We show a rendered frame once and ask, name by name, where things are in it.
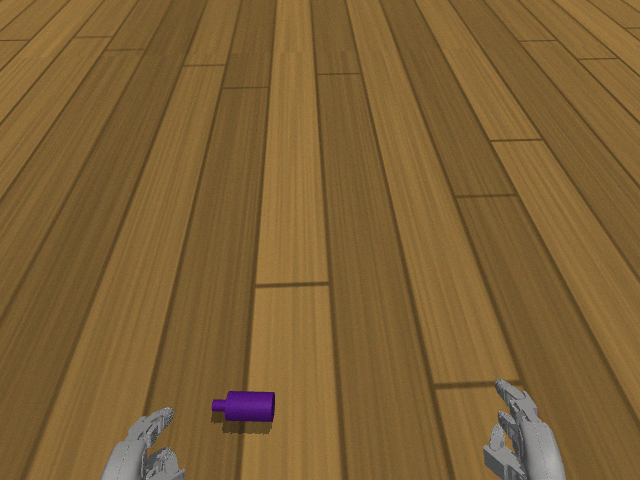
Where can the right robot hand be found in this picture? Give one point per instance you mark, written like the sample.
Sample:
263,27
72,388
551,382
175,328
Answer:
532,439

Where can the bottle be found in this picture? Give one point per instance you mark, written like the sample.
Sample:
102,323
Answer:
247,406

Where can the left robot hand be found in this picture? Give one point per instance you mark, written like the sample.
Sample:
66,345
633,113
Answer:
128,460

